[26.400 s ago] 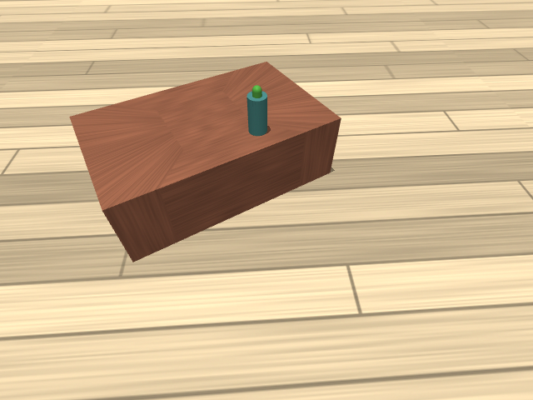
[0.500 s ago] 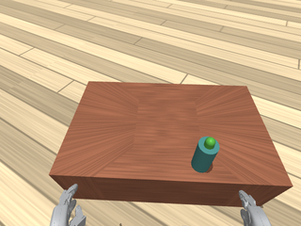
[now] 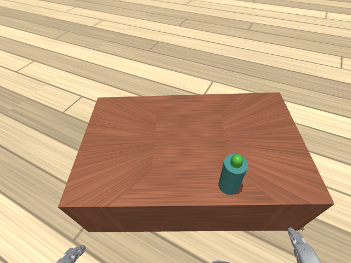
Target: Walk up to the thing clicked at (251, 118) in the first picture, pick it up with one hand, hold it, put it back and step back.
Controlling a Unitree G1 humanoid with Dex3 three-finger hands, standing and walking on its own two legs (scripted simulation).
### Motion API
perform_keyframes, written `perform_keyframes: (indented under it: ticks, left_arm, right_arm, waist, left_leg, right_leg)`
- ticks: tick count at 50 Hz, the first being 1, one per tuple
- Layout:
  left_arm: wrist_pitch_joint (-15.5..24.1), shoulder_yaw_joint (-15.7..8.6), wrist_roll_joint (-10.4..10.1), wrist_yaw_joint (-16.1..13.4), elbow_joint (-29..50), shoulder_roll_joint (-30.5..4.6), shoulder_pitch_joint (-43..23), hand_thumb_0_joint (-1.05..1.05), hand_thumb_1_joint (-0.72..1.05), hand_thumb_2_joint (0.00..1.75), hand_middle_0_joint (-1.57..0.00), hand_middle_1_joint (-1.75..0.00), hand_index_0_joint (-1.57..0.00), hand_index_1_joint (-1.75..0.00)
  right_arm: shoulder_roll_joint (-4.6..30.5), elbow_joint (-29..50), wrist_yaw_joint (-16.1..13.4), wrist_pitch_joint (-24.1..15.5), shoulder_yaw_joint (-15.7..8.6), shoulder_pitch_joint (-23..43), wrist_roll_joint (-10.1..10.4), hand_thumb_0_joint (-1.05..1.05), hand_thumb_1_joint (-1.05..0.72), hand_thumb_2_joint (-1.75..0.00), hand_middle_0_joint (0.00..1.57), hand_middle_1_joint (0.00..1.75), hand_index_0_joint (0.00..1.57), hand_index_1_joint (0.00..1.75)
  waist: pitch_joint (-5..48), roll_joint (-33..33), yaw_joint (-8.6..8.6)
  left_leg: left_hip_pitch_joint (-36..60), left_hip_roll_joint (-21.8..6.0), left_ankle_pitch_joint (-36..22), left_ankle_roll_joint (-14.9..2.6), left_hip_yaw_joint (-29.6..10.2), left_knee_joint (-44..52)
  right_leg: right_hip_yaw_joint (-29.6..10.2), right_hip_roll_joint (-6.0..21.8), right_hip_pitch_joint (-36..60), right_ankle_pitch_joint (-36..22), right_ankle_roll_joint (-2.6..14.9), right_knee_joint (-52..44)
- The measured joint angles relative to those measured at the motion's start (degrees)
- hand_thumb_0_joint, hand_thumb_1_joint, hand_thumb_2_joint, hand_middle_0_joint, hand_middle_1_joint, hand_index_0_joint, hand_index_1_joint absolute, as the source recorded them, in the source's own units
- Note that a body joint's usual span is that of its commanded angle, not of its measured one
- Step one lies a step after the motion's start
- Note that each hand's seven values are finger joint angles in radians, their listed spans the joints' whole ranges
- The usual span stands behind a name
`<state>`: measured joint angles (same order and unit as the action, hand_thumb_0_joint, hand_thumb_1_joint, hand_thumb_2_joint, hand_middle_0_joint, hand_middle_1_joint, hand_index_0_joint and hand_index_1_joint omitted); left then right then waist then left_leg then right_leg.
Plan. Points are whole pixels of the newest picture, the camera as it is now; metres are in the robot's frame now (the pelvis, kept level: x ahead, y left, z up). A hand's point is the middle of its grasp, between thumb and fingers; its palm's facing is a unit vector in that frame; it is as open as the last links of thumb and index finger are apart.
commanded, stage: home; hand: right
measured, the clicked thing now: (233, 172) +0.48 -0.21 -0.27
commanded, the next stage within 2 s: stand in 0.48 s
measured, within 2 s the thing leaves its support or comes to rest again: neither
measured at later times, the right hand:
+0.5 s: hand out of the picture +0.04 -0.24 -0.12, palm faces +0.00 +0.93 -0.35, open 17.4 cm
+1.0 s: hand out of the picture +0.04 -0.23 -0.12, palm faces -0.03 +0.94 -0.34, open 9.8 cm
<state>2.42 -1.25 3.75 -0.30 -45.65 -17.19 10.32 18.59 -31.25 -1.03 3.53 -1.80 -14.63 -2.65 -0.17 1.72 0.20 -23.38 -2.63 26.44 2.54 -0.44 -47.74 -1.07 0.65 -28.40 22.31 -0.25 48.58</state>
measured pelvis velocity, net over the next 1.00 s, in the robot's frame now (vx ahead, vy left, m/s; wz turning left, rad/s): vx -0.01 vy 0.01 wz -0.01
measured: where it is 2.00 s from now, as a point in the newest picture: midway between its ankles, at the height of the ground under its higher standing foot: outside the picture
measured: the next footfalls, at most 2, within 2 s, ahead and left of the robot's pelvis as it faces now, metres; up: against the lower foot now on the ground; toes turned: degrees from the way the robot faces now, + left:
none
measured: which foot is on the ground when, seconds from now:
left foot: down 0.00-1.00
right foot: down 0.00-1.00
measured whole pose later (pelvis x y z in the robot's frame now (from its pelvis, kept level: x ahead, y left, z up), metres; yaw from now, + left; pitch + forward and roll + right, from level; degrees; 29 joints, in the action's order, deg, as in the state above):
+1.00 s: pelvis -0.01 +0.01 +0.04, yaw +0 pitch -4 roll +0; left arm -0.1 -0.7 1.1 0.3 -67.8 -18.8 8.2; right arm 18.3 -63.7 -0.8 -0.1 -0.1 -10.3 -1.3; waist -4.0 -0.5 -0.4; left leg -5.4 -2.0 13.3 1.7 0.6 -22.3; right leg -1.4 1.3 -9.8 8.8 -1.5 22.1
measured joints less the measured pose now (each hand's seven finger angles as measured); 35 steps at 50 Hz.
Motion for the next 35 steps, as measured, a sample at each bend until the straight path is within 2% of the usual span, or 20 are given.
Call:
perform_keyframes:
  ticks: [7,17,31,35]
  left_arm:
    - [-1.25,-1.31,-0.72,0.32,-5.45,-1.45,0.65,0.01,0.90,0.90,-0.20,-0.30,-0.21,-0.31]
    - [-2.40,-0.67,-1.92,0.22,-11.91,-0.03,-1.16,0.01,0.90,0.90,-0.20,-0.30,-0.21,-0.31]
    - [-2.70,-0.43,-2.28,0.50,-18.84,-0.74,-2.96,0.01,0.90,0.90,-0.20,-0.30,-0.21,-0.31]
    - [-2.70,-0.34,-2.30,0.51,-20.12,-1.13,-2.79,0.01,0.90,0.90,-0.20,-0.30,-0.21,-0.31]
  right_arm:
    - [-0.01,-11.40,-0.46,-2.54,-0.66,-0.45,0.06,-0.01,0.54,-0.04,0.06,0.05,0.06,0.05]
    - [-0.93,-22.29,-0.83,-3.78,0.35,0.08,0.61,-0.01,0.52,-0.06,0.06,0.05,0.06,0.06]
    - [-1.23,-30.07,-0.68,-4.10,1.09,2.31,1.08,-0.01,0.52,-0.06,0.06,0.06,0.06,0.06]
    - [-0.63,-30.95,-0.44,-3.95,1.06,2.88,1.02,-0.01,0.46,-0.13,0.11,0.12,0.11,0.12]
  waist:
    - [-1.48,-0.69,0.24]
    - [-2.60,-1.88,0.62]
    - [-2.95,-2.71,0.02]
    - [-3.13,-2.43,-0.19]
  left_leg:
    - [5.48,0.08,-3.01,0.47,-0.10,6.90]
    - [12.68,-0.53,-7.47,0.58,-0.01,15.97]
    - [17.51,-0.28,-11.68,0.01,0.44,23.06]
    - [17.77,-0.09,-12.19,-0.22,0.54,23.70]
  right_leg:
    - [0.33,0.13,4.98,-1.92,0.50,-5.34]
    - [0.60,-0.42,12.64,-6.74,0.40,-15.23]
    - [0.32,-0.18,18.14,-11.75,-0.34,-23.77]
    - [0.21,0.00,18.54,-12.42,-0.56,-24.73]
